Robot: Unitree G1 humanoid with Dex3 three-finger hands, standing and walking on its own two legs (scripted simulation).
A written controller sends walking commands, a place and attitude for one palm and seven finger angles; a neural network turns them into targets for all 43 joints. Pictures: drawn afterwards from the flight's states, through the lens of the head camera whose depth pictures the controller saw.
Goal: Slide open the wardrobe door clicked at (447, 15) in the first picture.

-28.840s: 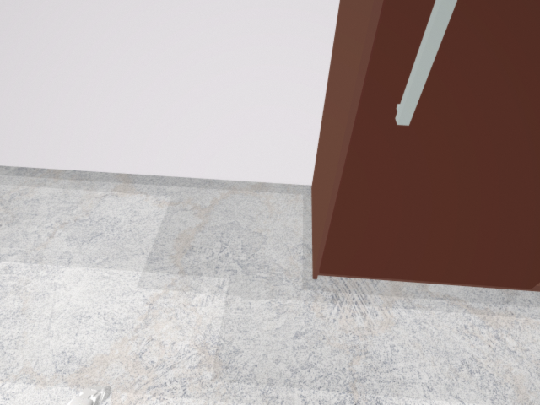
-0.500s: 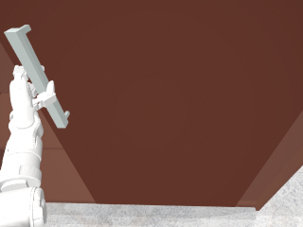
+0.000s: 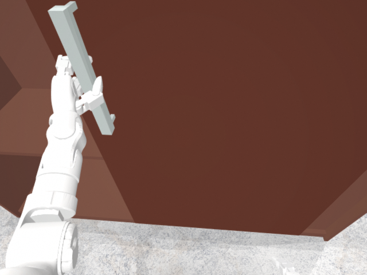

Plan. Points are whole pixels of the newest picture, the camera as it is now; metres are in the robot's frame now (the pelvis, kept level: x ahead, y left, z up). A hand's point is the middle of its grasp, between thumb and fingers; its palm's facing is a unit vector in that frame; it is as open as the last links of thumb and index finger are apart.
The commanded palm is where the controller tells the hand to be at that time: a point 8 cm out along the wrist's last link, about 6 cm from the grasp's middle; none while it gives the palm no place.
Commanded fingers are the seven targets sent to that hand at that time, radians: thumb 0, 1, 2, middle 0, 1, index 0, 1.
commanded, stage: stop walking and hold the door there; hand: left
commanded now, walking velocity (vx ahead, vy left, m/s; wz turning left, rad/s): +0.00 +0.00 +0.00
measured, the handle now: (92, 78) +0.46 +0.24 +0.21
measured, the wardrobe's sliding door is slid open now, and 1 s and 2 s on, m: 0.69 0.69 0.69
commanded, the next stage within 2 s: loosen the grip on the handle in 0.44 s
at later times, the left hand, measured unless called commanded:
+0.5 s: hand (97, 93) +0.41 +0.22 +0.20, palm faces +0.32 -0.94 -0.13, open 7.2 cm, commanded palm +0.39 +0.24 +0.16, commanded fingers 0.00 0.90 0.90 -0.45 -1.40 -0.45 -1.40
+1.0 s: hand (87, 90) +0.41 +0.24 +0.21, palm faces +0.34 -0.93 -0.15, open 13.8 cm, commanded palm +0.39 +0.27 +0.19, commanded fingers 0.00 -0.55 0.20 -0.26 -1.17 -0.26 -1.17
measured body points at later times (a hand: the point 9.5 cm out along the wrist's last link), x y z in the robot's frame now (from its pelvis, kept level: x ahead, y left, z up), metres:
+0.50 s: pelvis +0.01 +0.01 +0.01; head -0.02 +0.00 +0.46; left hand +0.39 +0.26 +0.21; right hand +0.14 -0.25 -0.10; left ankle +0.07 +0.08 -0.73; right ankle +0.01 -0.09 -0.73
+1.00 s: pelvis -0.01 -0.02 +0.00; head -0.01 -0.02 +0.45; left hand +0.39 +0.28 +0.22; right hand +0.08 -0.29 -0.10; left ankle +0.07 +0.08 -0.73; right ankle +0.01 -0.09 -0.73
